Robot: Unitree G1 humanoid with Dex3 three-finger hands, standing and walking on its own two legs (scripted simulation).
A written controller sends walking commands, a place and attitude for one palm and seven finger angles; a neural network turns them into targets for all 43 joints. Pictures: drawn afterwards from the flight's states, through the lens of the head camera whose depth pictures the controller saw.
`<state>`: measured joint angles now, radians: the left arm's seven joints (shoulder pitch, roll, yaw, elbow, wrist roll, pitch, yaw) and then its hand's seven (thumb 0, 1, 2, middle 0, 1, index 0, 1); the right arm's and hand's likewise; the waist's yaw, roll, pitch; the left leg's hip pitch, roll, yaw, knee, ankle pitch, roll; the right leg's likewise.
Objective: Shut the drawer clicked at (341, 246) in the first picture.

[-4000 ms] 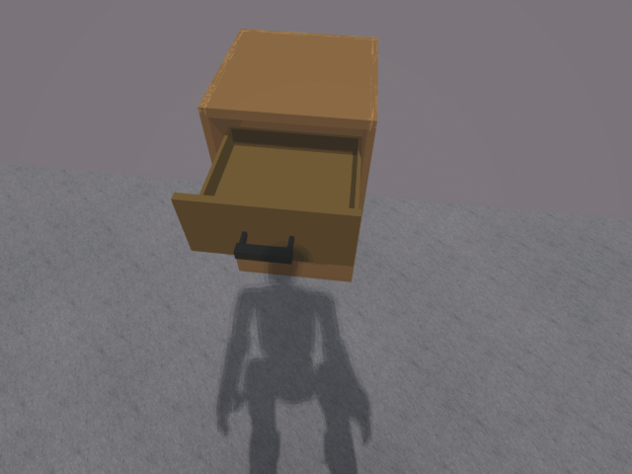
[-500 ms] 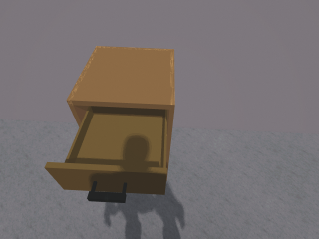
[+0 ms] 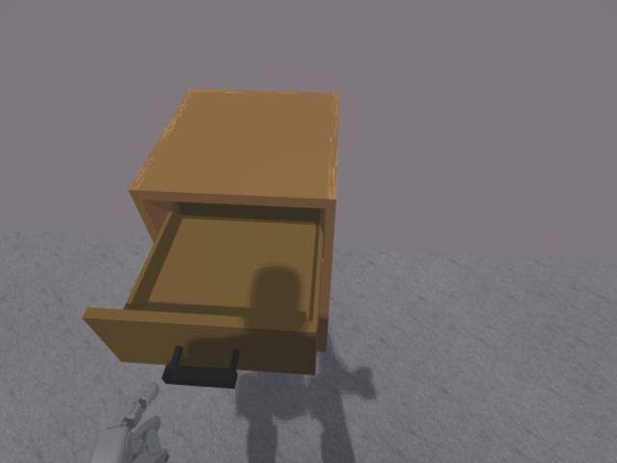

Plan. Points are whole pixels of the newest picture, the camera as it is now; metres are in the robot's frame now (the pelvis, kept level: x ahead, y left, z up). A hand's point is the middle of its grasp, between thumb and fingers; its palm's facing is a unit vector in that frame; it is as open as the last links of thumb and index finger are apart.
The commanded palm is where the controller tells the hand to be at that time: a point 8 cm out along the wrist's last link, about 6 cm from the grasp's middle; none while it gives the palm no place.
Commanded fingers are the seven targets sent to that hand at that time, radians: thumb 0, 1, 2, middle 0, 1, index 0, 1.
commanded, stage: raise the hand and make a fist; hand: left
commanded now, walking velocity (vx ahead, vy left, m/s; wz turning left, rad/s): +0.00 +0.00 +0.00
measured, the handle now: (203, 364) +0.32 +0.20 -0.16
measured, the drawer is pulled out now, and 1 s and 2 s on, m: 0.28 0.28 0.28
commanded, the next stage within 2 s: bring the fist close to the handle in 1.74 s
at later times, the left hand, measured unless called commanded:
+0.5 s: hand out of the picture +0.13 +0.15 -0.06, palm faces -0.09 -1.00 -0.03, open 4.7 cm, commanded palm +0.11 +0.22 -0.06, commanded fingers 0.00 0.90 0.90 -0.88 -1.04 -0.88 -1.04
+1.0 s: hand out of the picture +0.13 +0.16 -0.06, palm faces -0.07 -1.00 +0.01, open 3.1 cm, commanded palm +0.10 +0.21 -0.06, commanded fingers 0.00 0.90 0.90 -1.38 -1.58 -1.38 -1.58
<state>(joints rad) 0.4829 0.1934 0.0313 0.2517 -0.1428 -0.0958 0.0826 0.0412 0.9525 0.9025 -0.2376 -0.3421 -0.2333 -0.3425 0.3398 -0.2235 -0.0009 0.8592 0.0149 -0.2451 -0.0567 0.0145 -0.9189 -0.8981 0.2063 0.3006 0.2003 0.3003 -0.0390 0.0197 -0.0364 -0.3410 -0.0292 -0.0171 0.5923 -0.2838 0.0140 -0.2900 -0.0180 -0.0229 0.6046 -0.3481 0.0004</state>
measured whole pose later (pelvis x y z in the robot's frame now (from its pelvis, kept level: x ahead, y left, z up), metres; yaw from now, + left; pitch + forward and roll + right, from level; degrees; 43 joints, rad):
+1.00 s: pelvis -0.05 +0.01 -0.12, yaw -1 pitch +18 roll -4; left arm 0.64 0.19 0.02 -0.21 -0.20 -0.43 -0.20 0.02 0.90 0.90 -1.19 -1.37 -1.18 -1.37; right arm 0.18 -0.22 -0.03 0.47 0.02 -0.19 -0.03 0.01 -0.91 -0.90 0.20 0.30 0.20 0.30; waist -0.01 0.02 -0.19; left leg -1.12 0.00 -0.05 1.34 -0.53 0.02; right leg -1.03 0.01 -0.06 1.30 -0.58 0.00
